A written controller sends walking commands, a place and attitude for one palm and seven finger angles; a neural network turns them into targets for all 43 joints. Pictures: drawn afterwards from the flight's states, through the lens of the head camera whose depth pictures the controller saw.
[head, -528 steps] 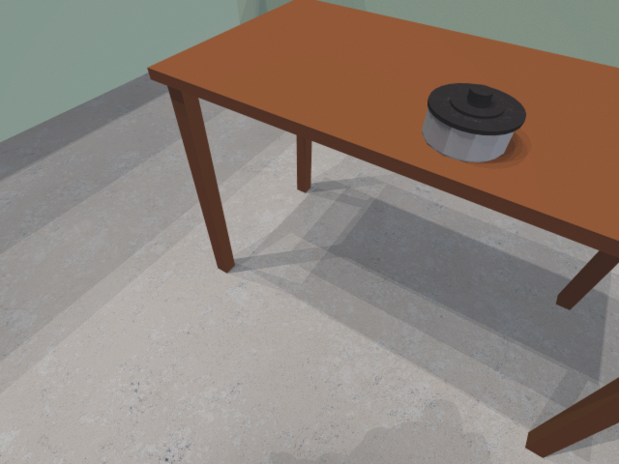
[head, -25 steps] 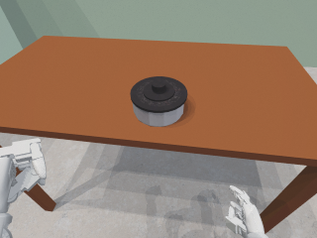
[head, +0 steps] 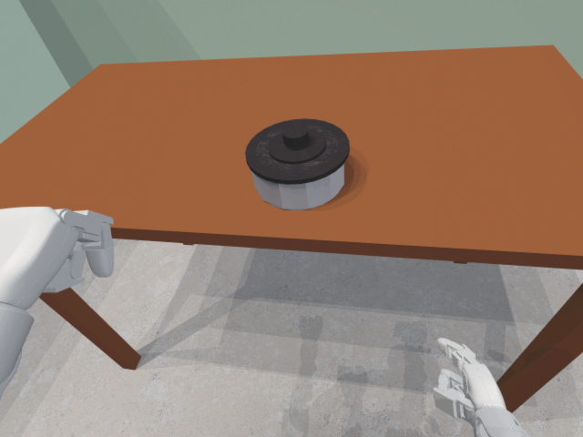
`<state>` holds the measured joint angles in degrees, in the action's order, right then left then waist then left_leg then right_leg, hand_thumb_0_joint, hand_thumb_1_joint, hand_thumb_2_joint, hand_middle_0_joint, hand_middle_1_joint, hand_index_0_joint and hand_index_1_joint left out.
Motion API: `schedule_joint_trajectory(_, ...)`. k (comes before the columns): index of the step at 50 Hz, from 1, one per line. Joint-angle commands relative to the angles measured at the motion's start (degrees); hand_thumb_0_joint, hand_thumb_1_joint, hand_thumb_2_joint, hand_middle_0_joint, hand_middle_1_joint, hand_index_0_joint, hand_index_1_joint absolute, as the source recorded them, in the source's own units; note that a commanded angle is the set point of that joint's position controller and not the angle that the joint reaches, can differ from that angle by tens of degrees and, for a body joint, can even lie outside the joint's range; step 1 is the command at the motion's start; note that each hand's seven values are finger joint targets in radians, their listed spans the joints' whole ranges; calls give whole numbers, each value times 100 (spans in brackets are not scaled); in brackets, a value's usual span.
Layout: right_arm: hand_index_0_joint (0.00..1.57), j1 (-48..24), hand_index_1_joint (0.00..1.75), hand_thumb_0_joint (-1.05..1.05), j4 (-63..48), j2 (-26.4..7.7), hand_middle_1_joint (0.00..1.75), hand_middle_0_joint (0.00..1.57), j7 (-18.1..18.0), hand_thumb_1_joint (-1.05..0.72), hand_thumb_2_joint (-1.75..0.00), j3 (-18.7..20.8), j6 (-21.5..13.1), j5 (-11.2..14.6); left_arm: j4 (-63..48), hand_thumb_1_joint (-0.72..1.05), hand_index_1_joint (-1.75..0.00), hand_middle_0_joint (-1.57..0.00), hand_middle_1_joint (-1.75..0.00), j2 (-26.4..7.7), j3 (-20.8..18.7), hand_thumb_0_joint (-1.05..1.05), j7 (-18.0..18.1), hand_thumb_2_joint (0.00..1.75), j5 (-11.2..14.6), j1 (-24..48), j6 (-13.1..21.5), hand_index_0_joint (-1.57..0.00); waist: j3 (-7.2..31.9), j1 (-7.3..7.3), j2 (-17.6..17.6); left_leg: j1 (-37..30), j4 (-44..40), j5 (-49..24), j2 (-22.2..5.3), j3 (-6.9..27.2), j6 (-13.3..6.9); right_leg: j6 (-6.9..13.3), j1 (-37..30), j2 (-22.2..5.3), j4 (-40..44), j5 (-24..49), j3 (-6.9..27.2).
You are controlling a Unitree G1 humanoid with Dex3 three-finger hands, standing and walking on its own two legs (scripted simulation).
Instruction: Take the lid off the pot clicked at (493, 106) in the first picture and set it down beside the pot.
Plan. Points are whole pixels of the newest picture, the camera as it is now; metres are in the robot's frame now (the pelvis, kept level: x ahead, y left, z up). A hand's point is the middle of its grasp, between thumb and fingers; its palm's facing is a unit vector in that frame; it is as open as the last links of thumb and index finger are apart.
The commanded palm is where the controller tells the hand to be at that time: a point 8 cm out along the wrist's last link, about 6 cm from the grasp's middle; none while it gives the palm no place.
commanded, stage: reach forward and open the fingers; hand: left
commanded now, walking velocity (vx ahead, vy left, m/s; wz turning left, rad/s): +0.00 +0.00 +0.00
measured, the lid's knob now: (295, 135) +0.52 +0.07 +0.16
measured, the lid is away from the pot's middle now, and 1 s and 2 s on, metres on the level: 0.00 0.00 0.00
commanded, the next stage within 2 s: move the open hand above the knob in 0.78 s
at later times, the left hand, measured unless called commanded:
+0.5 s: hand (94, 240) +0.25 +0.25 +0.20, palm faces -0.09 +0.01 -1.00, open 7.9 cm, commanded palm +0.22 +0.25 +0.27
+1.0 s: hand (110, 205) +0.29 +0.25 +0.22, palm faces -0.07 -0.03 -1.00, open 10.1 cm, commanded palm +0.27 +0.24 +0.29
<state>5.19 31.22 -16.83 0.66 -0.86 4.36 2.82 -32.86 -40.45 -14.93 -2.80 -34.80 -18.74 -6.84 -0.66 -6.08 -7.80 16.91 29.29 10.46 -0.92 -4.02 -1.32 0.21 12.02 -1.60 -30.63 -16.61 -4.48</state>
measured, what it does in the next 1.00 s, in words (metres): stands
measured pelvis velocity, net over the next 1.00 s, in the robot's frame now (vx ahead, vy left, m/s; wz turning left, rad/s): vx -0.03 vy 0.01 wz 0.02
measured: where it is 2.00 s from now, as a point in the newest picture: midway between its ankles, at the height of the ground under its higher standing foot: outside the picture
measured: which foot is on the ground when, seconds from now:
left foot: down 0.00-1.00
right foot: down 0.00-1.00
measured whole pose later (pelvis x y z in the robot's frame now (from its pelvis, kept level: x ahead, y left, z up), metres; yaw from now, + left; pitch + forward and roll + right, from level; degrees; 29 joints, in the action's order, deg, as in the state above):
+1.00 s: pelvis -0.03 +0.01 +0.00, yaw +1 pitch -4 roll +0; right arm 6.7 34.0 -17.2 0.5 -2.2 1.6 3.7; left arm -1.3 -38.3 2.5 -28.2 -43.2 25.2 -8.5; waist -2.2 -4.8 -7.3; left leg 14.0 22.8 4.8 1.1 -3.6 -2.7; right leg -0.5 10.3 -3.1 -27.3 -12.8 -4.8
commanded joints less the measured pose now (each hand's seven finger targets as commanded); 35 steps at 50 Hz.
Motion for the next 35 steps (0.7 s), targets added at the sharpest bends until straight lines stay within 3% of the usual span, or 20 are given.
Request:
schedule_joint_trajectory(1,20,-1010,30,0,-958,-550,30,20,-71,-90,-90,160,-391,80,-149,39,-90,-118,-90,-1240,-529,0,-374,126,-271,1493,3,-118,889,120,599,-770,-471,-265,137,299,-18,-91,273,163,833,358,160)
schedule_joint_trajectory(3,20,-1065,30,0,-934,-549,30,20,-94,-90,-90,120,-460,88,-127,32,-83,-116,-83,-1374,-418,0,-661,130,-289,2034,34,-116,1011,162,555,-835,-508,-285,185,315,-43,-81,182,165,862,381,159)
schedule_joint_trajectory(7,20,-1219,30,0,-884,-536,30,20,-185,-90,-90,68,-560,89,251,17,-68,-112,-68,-1931,-658,0,-1072,138,-385,2675,52,-112,954,149,434,-1011,-537,-315,232,357,-59,-55,80,241,994,407,239)
schedule_joint_trajectory(9,20,-1123,30,0,-744,-520,30,20,-231,-90,-90,45,-544,54,635,9,-61,-110,-61,-1933,-447,0,-1299,142,-454,3279,111,-110,844,168,361,-988,-653,-311,259,339,-64,-67,74,185,1045,349,184)
schedule_joint_trajectory(12,20,-1164,30,0,-822,-527,30,20,-189,-90,-90,66,-590,69,761,-2,-51,-106,-51,-1844,-374,0,-1549,149,-443,3258,83,-106,904,156,63,-1170,-646,-473,287,350,-60,-5,21,274,1079,551,240)
schedule_joint_trajectory(14,20,-1125,30,0,-772,-522,30,20,-169,-90,-90,40,-544,47,925,-9,-44,-103,-44,-1733,-132,0,-1752,153,-441,3597,124,-103,928,149,308,-1092,-731,-459,311,292,-61,-51,-78,215,1092,518,181)
schedule_joint_trajectory(17,20,-1087,30,0,-827,-579,30,20,-146,-90,-90,74,-583,53,1254,-19,-33,-99,-33,-1826,-256,0,-1877,159,-449,3513,106,-99,861,169,346,-1114,-752,-298,291,303,-64,-30,15,306,1169,331,229)
schedule_joint_trajectory(18,20,-1138,30,0,-793,-577,30,20,-151,-90,-90,12,-537,8,1273,-23,-29,-98,-29,-1850,-76,0,-1974,161,-515,4006,147,-98,881,171,338,-974,-837,-175,335,274,-70,-38,-48,221,1175,147,193)
schedule_joint_trajectory(19,20,-1101,30,0,-806,-570,30,20,-162,-90,-90,50,-559,36,1184,-26,-26,-97,-26,-1899,-115,0,-1988,164,-519,4238,195,-97,983,148,420,-1078,-825,-220,319,275,-89,-47,-75,220,1138,161,191)
schedule_joint_trajectory(20,20,-1100,30,0,-811,-590,30,20,-169,-90,-90,43,-564,6,1317,-29,-22,-95,-22,-1918,-106,0,-2006,166,-497,4291,216,-95,893,152,348,-1028,-866,-129,333,288,-96,-49,-23,232,1173,84,177)
schedule_joint_trajectory(22,20,-1083,30,0,-859,-598,30,20,-154,-90,-90,93,-657,19,1196,-36,-15,-93,-15,-2079,-316,0,-2011,170,-498,4341,217,-93,1155,128,149,-1250,-814,-274,328,343,-103,-5,-90,296,1160,235,250)
schedule_joint_trajectory(23,20,-1076,30,0,-810,-588,30,20,-166,-90,-90,33,-615,-27,1447,-39,-12,-91,-12,-2112,-204,0,-2097,172,-562,4617,227,-91,1223,102,382,-1106,-843,-271,369,317,-114,-12,-218,207,1126,201,228)
schedule_joint_trajectory(25,20,-1025,30,0,-786,-609,30,20,-168,-90,-90,68,-605,-7,1632,-42,-8,-90,-8,-2069,-190,0,-2137,174,-516,4718,222,-90,1061,105,447,-1083,-857,-209,347,299,-119,-37,-106,209,1145,164,223)
schedule_joint_trajectory(27,20,-983,30,0,-798,-629,30,20,-126,-90,-90,116,-660,45,1697,-42,-8,-89,-8,-1811,-68,0,-2136,174,-488,4724,178,-89,1046,159,241,-1204,-866,-219,327,345,-99,-1,4,307,1155,190,206)
schedule_joint_trajectory(29,20,-943,30,0,-776,-619,30,20,-129,-90,-90,86,-629,45,2005,-41,-8,-88,-8,-1636,220,0,-2224,174,-527,5025,181,-88,873,153,587,-1039,-956,9,319,313,-105,-27,45,223,1161,-66,165)
schedule_joint_trajectory(30,20,-961,30,0,-782,-633,30,20,-130,-90,-90,86,-622,42,2003,-41,-8,-88,-8,-1538,334,0,-2238,174,-530,5049,185,-88,807,175,507,-1029,-982,115,320,307,-110,-30,122,243,1174,-169,155)
schedule_joint_trajectory(31,20,-961,30,0,-803,-626,30,20,-135,-90,-90,93,-632,45,1913,-41,-8,-88,-8,-1542,353,0,-2246,174,-566,5139,200,-88,903,158,557,-1069,-986,148,330,311,-122,-27,83,229,1165,-196,179)
schedule_joint_trajectory(32,20,-939,30,0,-842,-638,30,20,-101,-90,-90,133,-695,56,1762,-41,-8,-88,-8,-1597,200,0,-2212,173,-555,4943,173,-88,1088,151,313,-1211,-918,-16,319,358,-114,18,40,303,1138,-20,218)
schedule_joint_trajectory(33,20,-989,30,0,-834,-613,30,20,-105,-90,-90,67,-665,9,1712,-40,-8,-87,-8,-1713,272,0,-2263,172,-672,5283,192,-87,1286,120,437,-1178,-949,-33,347,342,-124,31,-142,199,1108,-49,239)
schedule_joint_trajectory(35,20,-997,30,0,-795,-621,30,20,-137,-90,-90,78,-667,3,1605,-40,-8,-87,-8,-1848,190,0,-2229,170,-686,5690,226,-87,1235,138,402,-1210,-980,-22,321,365,-137,9,-60,229,1081,-79,198)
